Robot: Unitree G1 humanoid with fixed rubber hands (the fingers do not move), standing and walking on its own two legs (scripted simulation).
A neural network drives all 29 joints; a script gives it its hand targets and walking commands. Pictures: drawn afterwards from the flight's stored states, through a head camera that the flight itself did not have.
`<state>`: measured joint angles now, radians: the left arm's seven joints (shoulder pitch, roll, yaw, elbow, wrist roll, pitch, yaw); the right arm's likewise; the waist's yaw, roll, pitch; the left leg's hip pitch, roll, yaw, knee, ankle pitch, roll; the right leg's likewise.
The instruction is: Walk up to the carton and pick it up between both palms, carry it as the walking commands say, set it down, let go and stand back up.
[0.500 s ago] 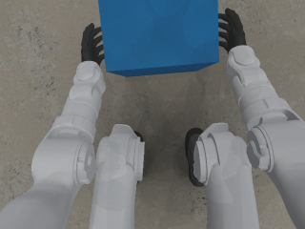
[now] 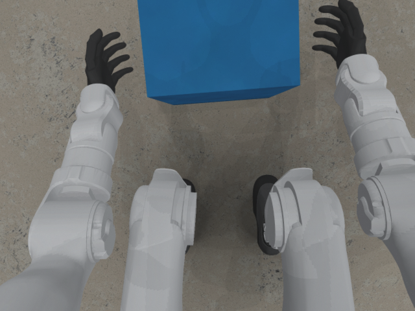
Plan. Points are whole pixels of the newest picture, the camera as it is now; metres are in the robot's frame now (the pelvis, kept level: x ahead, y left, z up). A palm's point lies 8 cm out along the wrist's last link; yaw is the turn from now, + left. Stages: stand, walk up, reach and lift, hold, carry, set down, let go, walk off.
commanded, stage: set down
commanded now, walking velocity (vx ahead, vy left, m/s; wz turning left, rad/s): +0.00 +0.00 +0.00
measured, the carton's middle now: (218, 53) +0.53 +0.01 -0.26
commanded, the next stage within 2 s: let go in 1.24 s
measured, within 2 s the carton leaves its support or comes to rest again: neither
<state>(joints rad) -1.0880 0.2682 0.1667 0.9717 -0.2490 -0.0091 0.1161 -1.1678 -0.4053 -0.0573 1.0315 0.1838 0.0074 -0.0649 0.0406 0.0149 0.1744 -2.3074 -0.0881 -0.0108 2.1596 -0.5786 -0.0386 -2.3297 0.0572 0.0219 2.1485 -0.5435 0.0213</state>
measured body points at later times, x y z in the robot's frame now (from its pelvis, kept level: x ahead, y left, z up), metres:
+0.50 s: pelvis +0.01 +0.00 +0.08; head +0.33 +0.00 +0.41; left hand +0.49 +0.22 -0.05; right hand +0.52 -0.21 -0.05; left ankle +0.11 +0.12 -0.34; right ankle +0.11 -0.12 -0.34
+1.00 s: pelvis +0.04 +0.00 +0.21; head +0.32 +0.00 +0.56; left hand +0.49 +0.22 +0.10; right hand +0.53 -0.22 +0.10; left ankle +0.10 +0.12 -0.34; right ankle +0.11 -0.12 -0.34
